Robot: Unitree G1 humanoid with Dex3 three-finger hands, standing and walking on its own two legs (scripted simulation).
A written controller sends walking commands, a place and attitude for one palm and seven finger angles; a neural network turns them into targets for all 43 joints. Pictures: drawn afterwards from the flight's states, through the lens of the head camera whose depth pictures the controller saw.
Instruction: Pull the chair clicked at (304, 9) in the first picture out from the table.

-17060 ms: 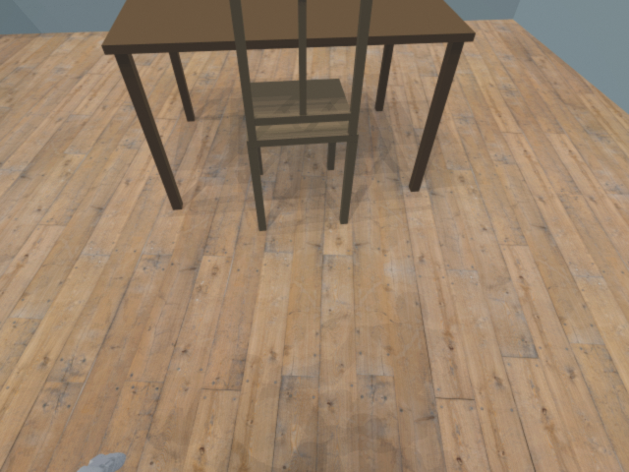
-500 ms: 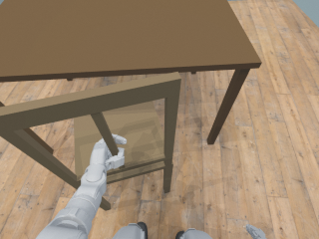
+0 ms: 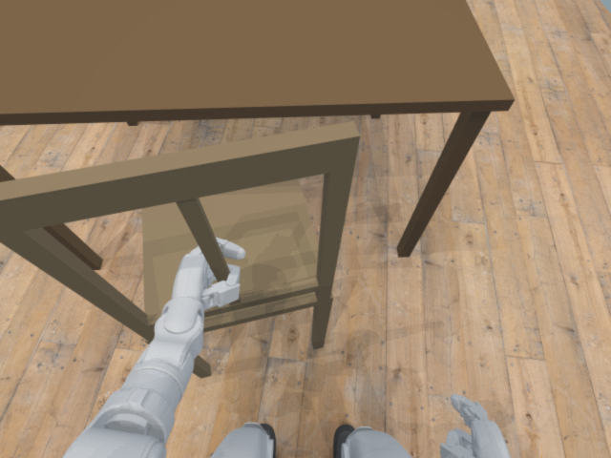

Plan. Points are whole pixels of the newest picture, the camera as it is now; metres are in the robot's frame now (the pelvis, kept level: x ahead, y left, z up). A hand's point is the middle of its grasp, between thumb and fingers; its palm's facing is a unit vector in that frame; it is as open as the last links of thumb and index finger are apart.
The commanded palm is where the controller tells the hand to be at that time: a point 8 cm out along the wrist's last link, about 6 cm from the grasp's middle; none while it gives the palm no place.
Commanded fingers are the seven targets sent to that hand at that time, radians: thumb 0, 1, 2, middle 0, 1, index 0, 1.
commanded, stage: step backward, pulling the chair out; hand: left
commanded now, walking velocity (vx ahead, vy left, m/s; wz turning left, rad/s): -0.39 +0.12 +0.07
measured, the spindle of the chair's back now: (216, 261) +0.38 +0.13 -0.04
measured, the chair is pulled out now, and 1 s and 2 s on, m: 0.18 0.32 0.54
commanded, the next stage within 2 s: stop walking, hand still on the chair in 1.88 s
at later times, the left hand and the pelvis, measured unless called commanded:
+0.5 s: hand (224, 321) +0.29 +0.12 -0.06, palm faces -0.01 -0.99 -0.16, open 5.3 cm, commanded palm +0.27 +0.17 -0.05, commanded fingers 0.00 0.90 0.90 -0.50 -1.45 -0.50 -1.45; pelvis -0.06 +0.00 +0.00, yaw +1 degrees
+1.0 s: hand (216, 389) +0.20 +0.12 -0.06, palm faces -0.01 -0.99 -0.17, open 5.3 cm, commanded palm +0.18 +0.17 -0.06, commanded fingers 0.00 0.90 0.90 -0.50 -1.45 -0.50 -1.45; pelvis -0.14 +0.00 +0.00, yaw +1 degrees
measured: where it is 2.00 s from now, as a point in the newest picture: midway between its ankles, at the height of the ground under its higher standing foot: outside the picture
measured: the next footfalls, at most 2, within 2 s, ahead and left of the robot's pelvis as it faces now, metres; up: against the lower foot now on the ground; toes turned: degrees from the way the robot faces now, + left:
right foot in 0.32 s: +0.02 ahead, -0.12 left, +0.00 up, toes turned +0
left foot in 0.60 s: -0.04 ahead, +0.15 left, +0.00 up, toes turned +1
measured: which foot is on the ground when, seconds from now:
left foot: down 0.00-0.42, up 0.44-0.58, down 0.60-0.90, up 0.92-1.00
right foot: down 0.00-0.20, up 0.22-0.30, down 0.32-0.66, up 0.68-0.80, down 0.82-1.00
